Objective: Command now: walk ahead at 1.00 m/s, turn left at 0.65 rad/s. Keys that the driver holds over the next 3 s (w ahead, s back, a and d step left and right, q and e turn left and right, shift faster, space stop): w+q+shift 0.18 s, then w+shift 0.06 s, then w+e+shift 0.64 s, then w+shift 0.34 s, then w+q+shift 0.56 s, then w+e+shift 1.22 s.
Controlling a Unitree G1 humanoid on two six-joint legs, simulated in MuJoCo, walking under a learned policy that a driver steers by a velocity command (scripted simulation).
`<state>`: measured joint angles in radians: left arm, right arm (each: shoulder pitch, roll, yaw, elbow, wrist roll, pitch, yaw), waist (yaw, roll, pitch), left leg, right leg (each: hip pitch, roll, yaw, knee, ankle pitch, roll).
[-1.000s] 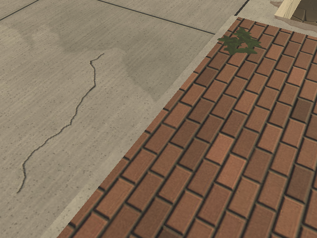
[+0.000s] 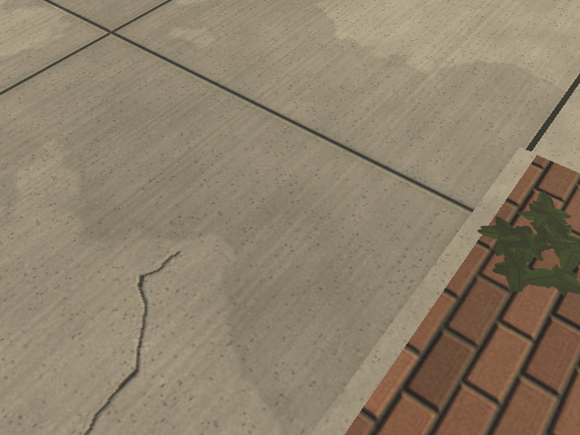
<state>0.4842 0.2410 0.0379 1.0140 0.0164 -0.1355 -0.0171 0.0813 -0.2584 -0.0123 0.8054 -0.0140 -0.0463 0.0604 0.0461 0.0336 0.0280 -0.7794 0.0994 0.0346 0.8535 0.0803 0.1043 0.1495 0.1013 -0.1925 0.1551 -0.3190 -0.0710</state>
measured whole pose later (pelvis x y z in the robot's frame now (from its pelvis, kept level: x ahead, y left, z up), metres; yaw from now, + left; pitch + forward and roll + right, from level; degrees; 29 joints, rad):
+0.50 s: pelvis +0.49 +0.04 -0.01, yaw +9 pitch +1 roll +0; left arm 0.04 0.26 -0.01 0.73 0.01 -0.06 -0.05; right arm 0.45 -0.27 -0.04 0.94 -0.01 -0.14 0.01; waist -0.08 -0.02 0.05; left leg 0.24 -0.15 0.03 0.06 -0.32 0.14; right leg -0.76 -0.09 -0.08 0.64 0.15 -0.10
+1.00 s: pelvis +1.00 +0.07 -0.01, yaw -14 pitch +3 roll +0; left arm 0.49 0.32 0.08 0.89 0.00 -0.08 -0.01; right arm -0.06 -0.25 0.05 0.59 -0.04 -0.09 0.02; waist 0.14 0.01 0.01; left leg -0.58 0.05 -0.03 0.49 0.02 0.01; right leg 0.13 0.13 0.26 0.32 -0.43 -0.14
